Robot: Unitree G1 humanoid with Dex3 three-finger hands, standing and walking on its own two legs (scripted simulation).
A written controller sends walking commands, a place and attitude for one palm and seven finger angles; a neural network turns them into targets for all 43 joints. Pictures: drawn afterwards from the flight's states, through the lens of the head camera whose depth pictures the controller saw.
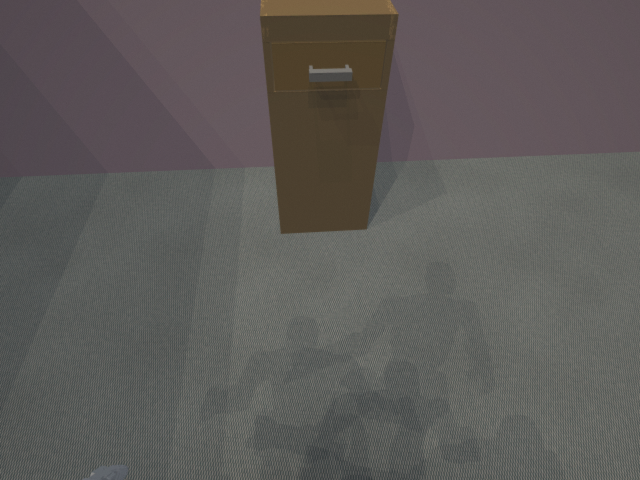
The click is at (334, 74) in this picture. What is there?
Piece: drawer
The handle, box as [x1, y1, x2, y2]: [309, 65, 352, 81]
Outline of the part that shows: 309,66 309,81 351,80 352,72 351,68 349,68 348,65 345,65 344,68 313,69 311,65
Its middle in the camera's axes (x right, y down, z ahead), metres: +0.02 -0.49 +1.13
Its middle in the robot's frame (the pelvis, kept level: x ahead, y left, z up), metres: +1.18 +0.03 -0.04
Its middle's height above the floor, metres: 0.73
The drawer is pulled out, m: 0.00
